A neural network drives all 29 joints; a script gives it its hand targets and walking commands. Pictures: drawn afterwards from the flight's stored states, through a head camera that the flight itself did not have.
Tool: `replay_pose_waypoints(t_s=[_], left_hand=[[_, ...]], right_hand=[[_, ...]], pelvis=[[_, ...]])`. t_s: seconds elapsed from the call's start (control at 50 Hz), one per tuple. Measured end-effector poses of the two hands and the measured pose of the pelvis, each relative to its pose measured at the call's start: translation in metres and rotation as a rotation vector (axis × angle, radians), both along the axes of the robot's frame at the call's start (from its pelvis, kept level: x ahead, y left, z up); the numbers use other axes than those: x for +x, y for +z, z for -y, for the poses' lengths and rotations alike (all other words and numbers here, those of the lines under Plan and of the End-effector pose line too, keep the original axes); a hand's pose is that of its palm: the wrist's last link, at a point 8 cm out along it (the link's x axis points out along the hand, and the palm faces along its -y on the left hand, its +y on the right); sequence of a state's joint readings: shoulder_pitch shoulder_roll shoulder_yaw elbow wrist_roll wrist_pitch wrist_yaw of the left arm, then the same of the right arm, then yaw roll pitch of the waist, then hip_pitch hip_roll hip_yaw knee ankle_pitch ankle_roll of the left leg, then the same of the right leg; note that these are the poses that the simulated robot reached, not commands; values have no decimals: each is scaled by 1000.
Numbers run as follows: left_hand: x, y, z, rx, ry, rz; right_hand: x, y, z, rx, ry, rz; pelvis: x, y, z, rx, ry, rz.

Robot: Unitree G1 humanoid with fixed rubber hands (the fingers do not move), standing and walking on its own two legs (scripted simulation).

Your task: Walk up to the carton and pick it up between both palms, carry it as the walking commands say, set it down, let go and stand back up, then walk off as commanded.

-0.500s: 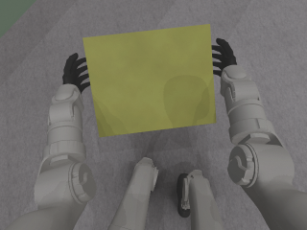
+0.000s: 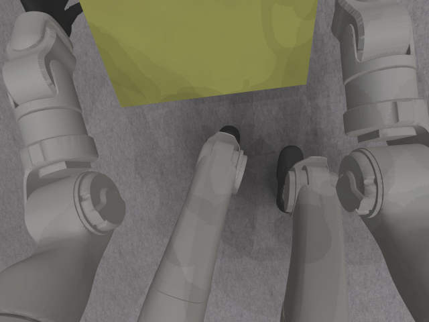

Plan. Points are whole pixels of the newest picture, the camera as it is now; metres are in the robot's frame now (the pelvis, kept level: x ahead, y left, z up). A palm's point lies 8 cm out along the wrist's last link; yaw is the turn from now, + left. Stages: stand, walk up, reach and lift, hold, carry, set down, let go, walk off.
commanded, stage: set down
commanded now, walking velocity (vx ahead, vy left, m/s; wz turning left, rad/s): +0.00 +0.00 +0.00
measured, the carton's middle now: out of the picture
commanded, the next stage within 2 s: none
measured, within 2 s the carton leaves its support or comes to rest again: neither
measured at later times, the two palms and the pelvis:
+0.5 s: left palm out of the picture +0.52 +0.37 -0.18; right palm out of the picture +0.66 +0.02 -0.18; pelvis +0.09 +0.04 -0.02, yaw +0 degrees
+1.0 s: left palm (111, 3) +0.53 +0.37 -0.24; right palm out of the picture +0.67 +0.02 -0.24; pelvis +0.03 +0.00 -0.14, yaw +2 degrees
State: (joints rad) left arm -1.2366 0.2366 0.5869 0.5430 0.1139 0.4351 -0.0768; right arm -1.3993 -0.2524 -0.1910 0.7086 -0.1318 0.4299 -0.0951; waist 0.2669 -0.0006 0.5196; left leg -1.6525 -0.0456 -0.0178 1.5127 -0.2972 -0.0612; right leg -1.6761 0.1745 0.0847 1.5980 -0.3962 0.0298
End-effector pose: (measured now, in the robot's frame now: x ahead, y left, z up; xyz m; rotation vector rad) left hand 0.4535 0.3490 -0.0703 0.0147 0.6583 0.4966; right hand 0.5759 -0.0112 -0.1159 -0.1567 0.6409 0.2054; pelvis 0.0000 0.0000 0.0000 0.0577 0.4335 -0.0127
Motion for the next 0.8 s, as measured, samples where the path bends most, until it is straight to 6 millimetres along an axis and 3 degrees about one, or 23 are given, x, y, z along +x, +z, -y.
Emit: replay_pose_waypoints(t_s=[0.12, 0.18, 0.24, 0.32, 0.4, 0.5, 0.6, 0.7, 0.8], left_hand=[[55, -41, -10, -92, 38, 45], [70, -69, -13, -122, 54, 35], [66, -97, -15, -114, 52, -18], [41, -122, -18, -103, 50, -117], [37, -124, -19, -100, 56, -140], [67, -106, -23, -65, 52, -10], [86, -105, -17, -67, 14, 59], [64, -127, -7, -54, 5, -27], [41, -141, -6, -56, 35, -53]], right_hand=[[40, -22, -4, -108, 15, -11], [60, -32, -9, -134, 8, -26], [77, -40, -20, -118, 13, -9], [86, -39, -38, -79, 24, 31], [90, -45, -47, -53, -5, 15], [81, -66, -31, -77, -40, -16], [55, -92, -14, -110, -26, -74], [40, -109, -3, -88, -24, -105], [49, -111, -10, -56, 7, -69]], pelvis=[[18, -29, -8, -1, -2, -45], [33, -35, -12, -18, 1, -69], [51, -33, -19, -48, 6, -92], [73, -26, -29, -86, 12, -97], [86, -20, -35, -114, 35, -90], [87, -23, -36, -150, 84, -90], [83, -44, -36, -151, 84, -154], [73, -72, -34, -122, 54, -229], [55, -101, -23, -65, 44, -232]])
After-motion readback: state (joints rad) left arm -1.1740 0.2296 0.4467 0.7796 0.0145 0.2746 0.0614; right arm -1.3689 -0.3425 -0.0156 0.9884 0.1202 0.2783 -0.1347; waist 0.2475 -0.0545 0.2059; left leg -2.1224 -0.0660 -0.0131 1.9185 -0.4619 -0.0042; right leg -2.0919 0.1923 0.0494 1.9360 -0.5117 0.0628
